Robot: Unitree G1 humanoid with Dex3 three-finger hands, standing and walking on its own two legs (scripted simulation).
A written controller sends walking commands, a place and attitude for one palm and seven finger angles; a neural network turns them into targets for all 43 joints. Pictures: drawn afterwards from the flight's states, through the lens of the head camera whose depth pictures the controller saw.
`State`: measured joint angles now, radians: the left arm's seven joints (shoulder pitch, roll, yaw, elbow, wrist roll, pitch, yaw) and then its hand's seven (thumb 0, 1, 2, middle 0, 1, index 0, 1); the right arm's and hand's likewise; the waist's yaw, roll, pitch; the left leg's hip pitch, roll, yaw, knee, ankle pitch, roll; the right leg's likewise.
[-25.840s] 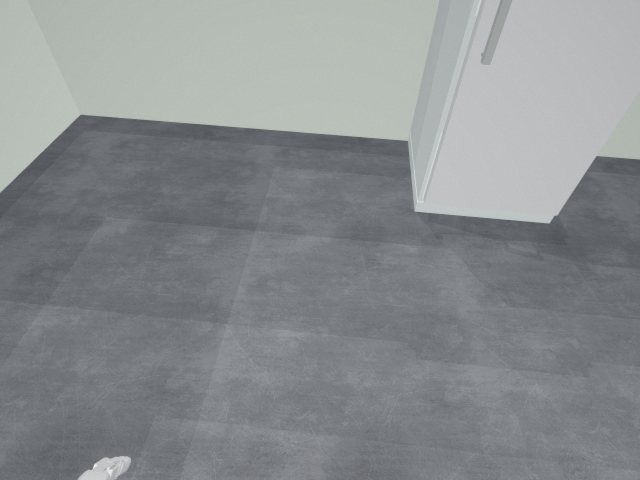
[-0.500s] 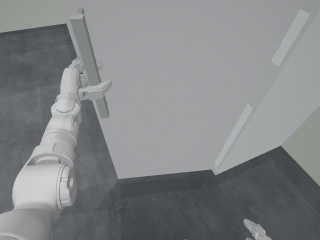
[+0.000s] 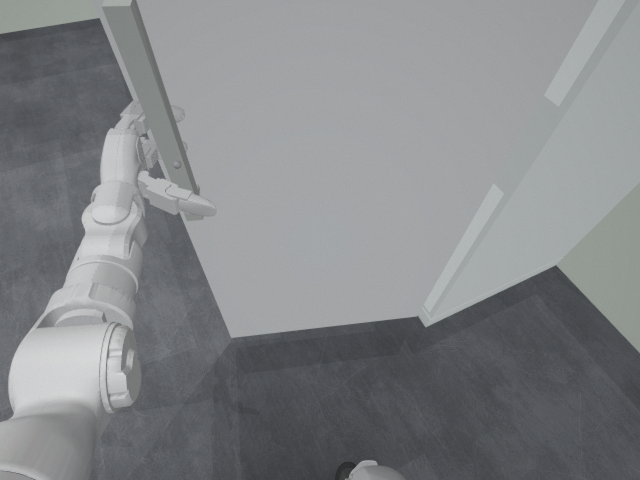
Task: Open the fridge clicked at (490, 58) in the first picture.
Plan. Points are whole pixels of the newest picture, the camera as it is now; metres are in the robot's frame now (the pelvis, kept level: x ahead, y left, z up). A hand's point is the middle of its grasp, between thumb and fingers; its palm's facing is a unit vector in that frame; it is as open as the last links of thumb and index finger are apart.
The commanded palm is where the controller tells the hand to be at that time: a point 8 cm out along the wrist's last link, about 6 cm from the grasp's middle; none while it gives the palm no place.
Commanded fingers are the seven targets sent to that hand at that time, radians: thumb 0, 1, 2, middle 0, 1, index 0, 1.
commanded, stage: slip the hand off the handle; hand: left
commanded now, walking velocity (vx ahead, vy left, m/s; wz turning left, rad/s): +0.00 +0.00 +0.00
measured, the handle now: (168, 124) +0.53 +0.17 +0.14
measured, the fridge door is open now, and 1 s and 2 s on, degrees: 72 71 71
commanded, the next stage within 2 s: draw the hand back to the body in 1.42 s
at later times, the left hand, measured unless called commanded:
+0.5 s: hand (112, 170) +0.47 +0.24 +0.12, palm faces +0.07 -0.99 -0.13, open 14.6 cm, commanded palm +0.43 +0.28 +0.12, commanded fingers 0.00 -0.55 0.20 -0.25 -1.15 -0.25 -1.15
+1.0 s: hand (94, 231) +0.38 +0.24 +0.11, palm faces +0.10 -0.99 -0.14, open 14.6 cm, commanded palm +0.35 +0.27 +0.12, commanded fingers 0.00 -0.55 0.20 -0.25 -1.15 -0.25 -1.15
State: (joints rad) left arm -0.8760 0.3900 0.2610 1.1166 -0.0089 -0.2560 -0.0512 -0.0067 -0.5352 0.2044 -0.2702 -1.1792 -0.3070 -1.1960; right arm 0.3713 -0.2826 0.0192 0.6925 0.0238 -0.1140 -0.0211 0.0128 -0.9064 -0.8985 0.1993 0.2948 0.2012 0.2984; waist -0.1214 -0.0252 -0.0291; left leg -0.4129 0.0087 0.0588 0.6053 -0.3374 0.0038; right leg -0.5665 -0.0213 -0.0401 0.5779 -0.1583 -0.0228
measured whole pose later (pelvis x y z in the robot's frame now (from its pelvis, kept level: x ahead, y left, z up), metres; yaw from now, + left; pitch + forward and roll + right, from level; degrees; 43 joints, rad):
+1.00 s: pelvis +0.02 +0.02 +0.00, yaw +1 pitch +4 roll -1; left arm -0.36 0.33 0.22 0.51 -0.11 -0.12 -0.17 -0.01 -0.55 0.20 -0.25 -1.15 -0.26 -1.15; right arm 0.29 -0.26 0.04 0.59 0.04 -0.08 -0.04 0.01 -0.91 -0.90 0.20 0.29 0.20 0.30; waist 0.00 0.02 -0.07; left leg -0.31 0.00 0.03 0.62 -0.39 0.02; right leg -0.44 -0.03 -0.06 0.58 -0.21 0.00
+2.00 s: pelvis +0.01 +0.01 +0.01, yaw +3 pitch -2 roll +0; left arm 0.00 0.26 0.28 0.02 -0.25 0.07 -0.12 -0.01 -0.54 0.20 -0.25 -1.15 -0.25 -1.15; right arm 0.24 -0.25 0.07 0.63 0.05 -0.21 -0.10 0.02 -0.90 -0.90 0.20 0.29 0.20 0.30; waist 0.06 0.04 -0.06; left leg -0.18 0.00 0.01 0.56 -0.35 0.01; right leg -0.31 -0.03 -0.09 0.53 -0.19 -0.01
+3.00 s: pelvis +0.02 +0.02 +0.02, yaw +3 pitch -5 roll +0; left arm 0.39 0.33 0.34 -0.32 -0.06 -0.08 0.10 0.02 0.86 0.88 -0.21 -0.32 -0.21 -0.32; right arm 0.22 -0.22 0.03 0.65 -0.02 -0.17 -0.08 0.02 -0.90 -0.90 0.20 0.30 0.20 0.30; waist 0.09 0.05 0.00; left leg -0.03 -0.01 0.01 0.44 -0.32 0.02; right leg -0.17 -0.04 -0.08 0.43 -0.17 0.01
